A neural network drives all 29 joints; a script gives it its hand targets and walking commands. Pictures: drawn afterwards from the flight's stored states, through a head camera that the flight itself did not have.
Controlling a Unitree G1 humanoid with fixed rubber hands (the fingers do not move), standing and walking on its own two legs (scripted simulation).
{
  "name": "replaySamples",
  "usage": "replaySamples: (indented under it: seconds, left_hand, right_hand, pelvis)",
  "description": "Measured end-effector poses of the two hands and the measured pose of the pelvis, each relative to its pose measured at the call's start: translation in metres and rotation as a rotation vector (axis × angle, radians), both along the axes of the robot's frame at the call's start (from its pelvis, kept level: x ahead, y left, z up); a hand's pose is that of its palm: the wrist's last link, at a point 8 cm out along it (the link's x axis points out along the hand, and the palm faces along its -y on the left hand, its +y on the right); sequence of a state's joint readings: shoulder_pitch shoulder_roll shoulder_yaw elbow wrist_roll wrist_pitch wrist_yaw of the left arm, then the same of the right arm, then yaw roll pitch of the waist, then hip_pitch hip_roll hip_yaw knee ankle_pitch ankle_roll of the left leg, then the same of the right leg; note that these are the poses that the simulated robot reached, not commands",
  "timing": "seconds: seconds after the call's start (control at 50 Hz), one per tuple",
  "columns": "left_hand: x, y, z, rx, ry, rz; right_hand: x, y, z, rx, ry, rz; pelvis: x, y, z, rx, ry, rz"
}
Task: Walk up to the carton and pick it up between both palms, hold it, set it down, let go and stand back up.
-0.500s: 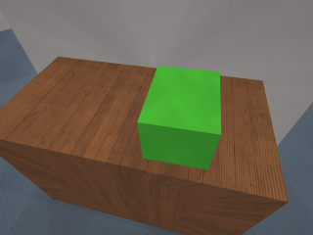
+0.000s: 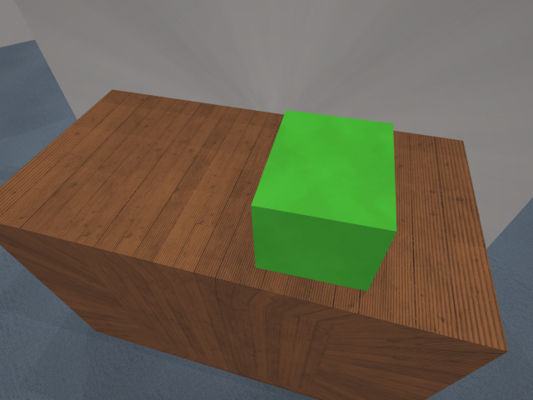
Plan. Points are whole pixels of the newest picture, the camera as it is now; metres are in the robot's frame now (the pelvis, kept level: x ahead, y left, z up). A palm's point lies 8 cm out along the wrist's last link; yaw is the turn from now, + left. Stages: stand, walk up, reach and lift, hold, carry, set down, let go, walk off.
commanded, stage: walk up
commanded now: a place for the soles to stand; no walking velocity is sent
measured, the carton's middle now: (324, 195) +0.49 -0.07 +0.02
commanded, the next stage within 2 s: reach and lift in 0.08 s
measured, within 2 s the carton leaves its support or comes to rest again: neither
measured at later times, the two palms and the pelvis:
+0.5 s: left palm out of the picture +0.16 +0.22 -0.09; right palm out of the picture +0.15 -0.29 -0.10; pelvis -0.01 -0.05 +0.00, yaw -2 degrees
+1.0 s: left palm out of the picture +0.14 +0.23 -0.06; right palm out of the picture +0.14 -0.25 -0.05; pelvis +0.00 -0.02 +0.01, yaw -2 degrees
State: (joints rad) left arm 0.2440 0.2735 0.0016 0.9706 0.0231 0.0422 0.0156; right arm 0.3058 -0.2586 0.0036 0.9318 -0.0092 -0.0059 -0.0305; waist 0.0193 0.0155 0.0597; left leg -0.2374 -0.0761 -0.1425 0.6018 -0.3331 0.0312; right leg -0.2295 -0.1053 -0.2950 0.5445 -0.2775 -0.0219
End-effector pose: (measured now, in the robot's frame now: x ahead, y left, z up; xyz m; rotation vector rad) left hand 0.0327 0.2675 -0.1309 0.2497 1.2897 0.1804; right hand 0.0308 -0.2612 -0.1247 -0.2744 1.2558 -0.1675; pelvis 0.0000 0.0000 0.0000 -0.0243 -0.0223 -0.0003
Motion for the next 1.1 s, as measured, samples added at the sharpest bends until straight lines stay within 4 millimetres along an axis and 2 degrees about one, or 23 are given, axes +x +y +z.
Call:
replaySamples:
  seconds: [0.12,0.16,0.24,0.3,0.34,0.38,0.44,0.54,0.64,0.74,0.8,0.86,0.98,1.1]
  left_hand:
    - [0.012,-0.002,0.001,-0.015,-0.011,0.021]
    - [0.03,0.001,-0.003,0.01,0.026,0.02]
    - [0.092,-0.006,-0.003,0.04,-0.008,-0.006]
    - [0.135,-0.026,0.016,0.03,-0.11,-0.023]
    - [0.151,-0.041,0.032,0.011,-0.172,-0.027]
    - [0.154,-0.053,0.044,-0.007,-0.196,-0.034]
    - [0.142,-0.057,0.048,-0.016,-0.165,-0.027]
    - [0.115,-0.045,0.043,0.002,-0.114,0.015]
    - [0.117,-0.037,0.051,0.012,-0.202,0.028]
    - [0.127,-0.037,0.064,-0.021,-0.279,0.007]
    - [0.129,-0.039,0.071,-0.046,-0.312,-0.01]
    - [0.124,-0.04,0.075,-0.066,-0.338,-0.019]
    - [0.109,-0.041,0.072,-0.091,-0.36,-0.029]
    - [0.116,-0.046,0.077,-0.112,-0.446,-0.049]
  right_hand:
    - [0.001,0.0,0.002,0.006,0.03,0.017]
    - [0.024,-0.007,-0.007,0.016,-0.001,0.02]
    - [0.098,-0.015,-0.01,0.035,-0.164,0.088]
    - [0.14,-0.015,0.003,0.072,-0.29,0.121]
    - [0.152,-0.016,0.013,0.087,-0.338,0.129]
    - [0.149,-0.019,0.02,0.092,-0.343,0.127]
    - [0.133,-0.025,0.025,0.067,-0.334,0.111]
    - [0.112,-0.029,0.029,0.039,-0.333,0.1]
    - [0.115,-0.011,0.032,0.075,-0.362,0.108]
    - [0.134,0.018,0.049,0.12,-0.482,0.089]
    - [0.137,0.027,0.059,0.126,-0.534,0.06]
    - [0.132,0.028,0.066,0.112,-0.556,0.034]
    - [0.113,0.015,0.074,0.055,-0.544,0.016]
    - [0.105,0.014,0.085,0.054,-0.565,0.016]
  pelvis:
    - [0.0,-0.004,0.002,0.014,0.031,0.038]
    - [-0.006,-0.009,-0.007,0.026,0.061,0.03]
    - [-0.018,-0.017,-0.024,0.038,0.063,-0.025]
    - [-0.017,-0.023,-0.025,0.037,0.064,-0.051]
    - [-0.014,-0.028,-0.02,0.035,0.049,-0.06]
    - [-0.009,-0.034,-0.012,0.038,0.025,-0.058]
    - [-0.006,-0.043,-0.004,0.047,-0.01,-0.045]
    - [-0.011,-0.053,0.0,0.051,-0.033,-0.032]
    - [-0.02,-0.055,0.0,0.046,-0.011,-0.03]
    - [-0.021,-0.048,0.004,0.04,-0.01,-0.024]
    - [-0.017,-0.041,0.008,0.036,-0.029,-0.024]
    - [-0.011,-0.034,0.012,0.029,-0.051,-0.026]
    - [-0.005,-0.02,0.015,0.021,-0.083,-0.034]
    - [-0.005,-0.011,0.016,0.019,-0.07,-0.044]
